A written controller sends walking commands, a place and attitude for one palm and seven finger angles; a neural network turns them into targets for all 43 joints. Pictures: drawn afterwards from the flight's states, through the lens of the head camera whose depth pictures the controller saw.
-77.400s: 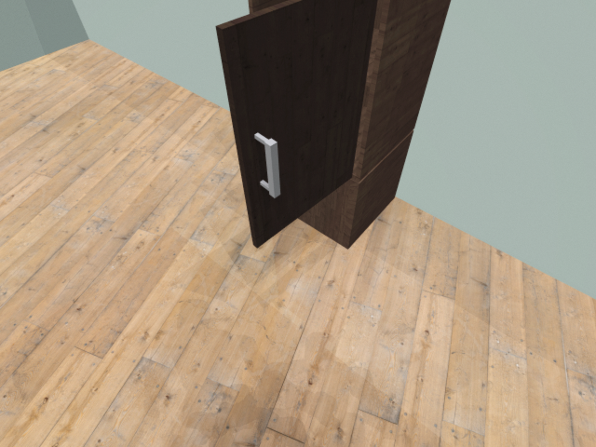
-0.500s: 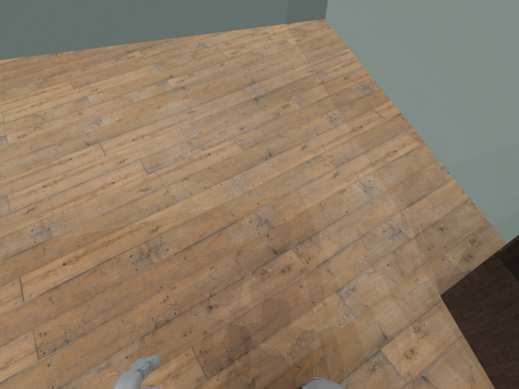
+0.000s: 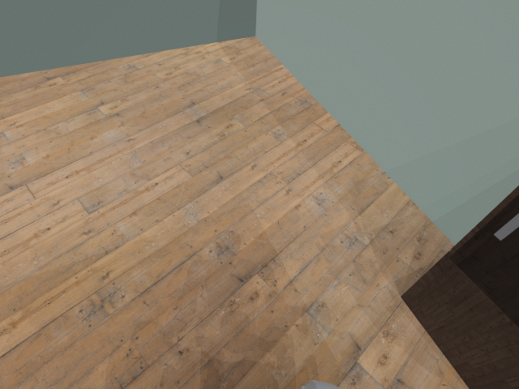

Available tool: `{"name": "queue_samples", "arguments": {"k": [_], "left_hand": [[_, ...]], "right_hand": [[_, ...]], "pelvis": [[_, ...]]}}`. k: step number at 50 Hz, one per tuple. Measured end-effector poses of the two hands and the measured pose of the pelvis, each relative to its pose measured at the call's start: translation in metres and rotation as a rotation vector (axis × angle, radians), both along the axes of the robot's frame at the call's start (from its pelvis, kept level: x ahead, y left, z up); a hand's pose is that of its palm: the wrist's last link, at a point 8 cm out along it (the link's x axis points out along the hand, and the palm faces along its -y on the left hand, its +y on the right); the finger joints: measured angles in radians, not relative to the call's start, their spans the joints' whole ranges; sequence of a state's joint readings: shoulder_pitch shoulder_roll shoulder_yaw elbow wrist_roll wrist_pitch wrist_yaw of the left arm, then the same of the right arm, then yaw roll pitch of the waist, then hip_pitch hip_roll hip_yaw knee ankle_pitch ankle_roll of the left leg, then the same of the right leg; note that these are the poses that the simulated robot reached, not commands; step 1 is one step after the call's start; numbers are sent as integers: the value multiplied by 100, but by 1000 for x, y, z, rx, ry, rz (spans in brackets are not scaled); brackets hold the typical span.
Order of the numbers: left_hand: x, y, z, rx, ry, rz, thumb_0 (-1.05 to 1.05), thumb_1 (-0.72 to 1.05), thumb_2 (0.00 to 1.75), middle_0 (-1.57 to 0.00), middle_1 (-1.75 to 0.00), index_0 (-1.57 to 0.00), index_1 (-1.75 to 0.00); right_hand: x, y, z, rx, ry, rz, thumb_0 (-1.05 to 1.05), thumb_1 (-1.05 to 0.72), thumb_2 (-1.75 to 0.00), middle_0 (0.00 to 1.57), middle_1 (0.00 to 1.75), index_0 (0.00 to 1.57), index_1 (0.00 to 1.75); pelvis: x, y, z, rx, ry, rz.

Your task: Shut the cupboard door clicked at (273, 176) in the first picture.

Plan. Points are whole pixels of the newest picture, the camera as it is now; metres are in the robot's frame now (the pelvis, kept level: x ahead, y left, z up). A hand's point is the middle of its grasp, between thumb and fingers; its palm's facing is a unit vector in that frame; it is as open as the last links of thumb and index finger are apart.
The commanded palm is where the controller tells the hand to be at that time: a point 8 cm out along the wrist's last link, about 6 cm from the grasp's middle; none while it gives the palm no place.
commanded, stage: turn to face it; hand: left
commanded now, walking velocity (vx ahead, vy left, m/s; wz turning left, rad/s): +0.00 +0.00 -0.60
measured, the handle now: out of the picture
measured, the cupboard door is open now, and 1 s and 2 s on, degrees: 4 4 4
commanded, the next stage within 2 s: take the last steps up to it in 1.58 s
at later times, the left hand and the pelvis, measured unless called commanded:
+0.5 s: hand (190, 374) +0.16 +0.14 -0.16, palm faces -0.25 -0.94 -0.25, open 7.3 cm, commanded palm none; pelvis +0.03 -0.03 +0.00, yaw -17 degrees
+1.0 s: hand (223, 317) +0.27 +0.09 -0.16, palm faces -0.55 -0.79 -0.27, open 7.4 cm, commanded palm none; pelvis +0.05 -0.03 -0.01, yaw -36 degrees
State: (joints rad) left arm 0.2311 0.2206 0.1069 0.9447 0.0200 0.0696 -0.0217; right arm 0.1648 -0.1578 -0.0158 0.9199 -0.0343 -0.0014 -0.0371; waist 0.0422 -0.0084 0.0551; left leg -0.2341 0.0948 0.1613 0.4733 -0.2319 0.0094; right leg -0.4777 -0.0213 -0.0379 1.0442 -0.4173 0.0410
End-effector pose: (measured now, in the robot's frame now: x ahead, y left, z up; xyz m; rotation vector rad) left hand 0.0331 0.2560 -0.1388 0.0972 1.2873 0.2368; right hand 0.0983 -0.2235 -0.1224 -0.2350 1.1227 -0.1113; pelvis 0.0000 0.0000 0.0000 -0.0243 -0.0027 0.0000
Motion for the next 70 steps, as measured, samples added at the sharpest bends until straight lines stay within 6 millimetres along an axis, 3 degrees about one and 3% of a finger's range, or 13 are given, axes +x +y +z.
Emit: {"name": "queue_samples", "arguments": {"k": [5,10,13,17,25,33,38,43,51,55,63,70], "left_hand": [[53,-5,10,46,-43,-119,1,92,90,-19,-30,-20,-29],[102,-29,12,99,-112,-243,1,91,90,-19,-30,-20,-29],[115,-45,18,108,-127,-284,1,91,90,-20,-30,-20,-29],[121,-60,23,98,-104,-322,1,91,90,-20,-30,-20,-29],[136,-72,13,40,-66,-400,1,91,90,-20,-30,-21,-30],[167,-51,-13,2,-26,-456,1,91,90,-20,-30,-21,-30],[197,-48,-3,2,-34,-523,1,91,90,-20,-30,-21,-29],[223,-61,7,20,-49,-600,1,91,90,-20,-30,-20,-29],[258,-128,11,59,-125,-776,1,91,90,-19,-30,-20,-29],[256,-154,19,68,-148,-820,1,91,90,-20,-30,-20,-29],[251,-177,21,49,-94,-876,1,91,90,-20,-30,-21,-30],[264,-175,5,15,-54,-894,1,91,90,-20,-30,-21,-30]], "right_hand": [[-24,-27,-9,5,35,-108,1,-91,-90,21,30,21,30],[-58,-64,-36,18,94,-222,1,-91,-90,21,30,21,30],[-73,-80,-38,4,144,-269,1,-91,-90,20,29,20,30],[-78,-89,-26,-3,148,-307,1,-91,-90,20,29,20,30],[-67,-83,-11,-16,92,-364,1,-91,-90,20,29,20,30],[-52,-53,-3,-57,6,-418,1,-91,-90,20,29,20,30],[-71,-34,7,-51,46,-457,1,-91,-90,21,30,21,30],[-98,-28,3,-26,87,-536,1,-90,-90,21,30,21,30],[-163,-42,-33,39,137,-708,1,-90,-90,21,30,21,30],[-181,-54,-39,43,177,-769,1,-91,-90,21,30,20,30],[-167,-72,-16,22,95,-827,1,-91,-90,20,29,20,30],[-135,-74,-5,-18,34,-857,1,-91,-90,20,29,20,30]], "pelvis": [[8,-9,-2,11,5,-73],[16,-30,-18,34,5,-143],[17,-34,-15,32,3,-169],[20,-38,-6,45,9,-210],[32,-33,-2,42,21,-296],[49,-6,-12,21,29,-396],[55,-3,-2,3,28,-460],[58,-6,1,-3,28,-528],[52,-34,-18,31,13,-640],[51,-41,-15,31,9,-675],[59,-53,-1,55,10,-756],[81,-51,-4,30,10,-813]]}}
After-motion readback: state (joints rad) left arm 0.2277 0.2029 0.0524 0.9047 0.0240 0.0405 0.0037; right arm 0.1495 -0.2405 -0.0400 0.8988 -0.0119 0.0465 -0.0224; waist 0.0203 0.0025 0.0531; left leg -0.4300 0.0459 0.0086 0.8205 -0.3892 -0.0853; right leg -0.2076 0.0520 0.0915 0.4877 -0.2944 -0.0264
